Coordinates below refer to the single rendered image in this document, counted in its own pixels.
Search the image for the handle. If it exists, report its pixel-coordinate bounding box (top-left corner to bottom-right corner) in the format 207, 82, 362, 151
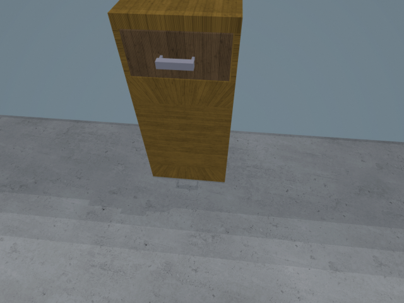
155, 55, 195, 71

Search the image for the cabinet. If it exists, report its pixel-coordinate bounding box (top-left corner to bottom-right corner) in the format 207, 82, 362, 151
107, 0, 242, 182

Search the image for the drawer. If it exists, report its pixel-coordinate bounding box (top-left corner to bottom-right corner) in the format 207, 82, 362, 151
119, 29, 234, 81

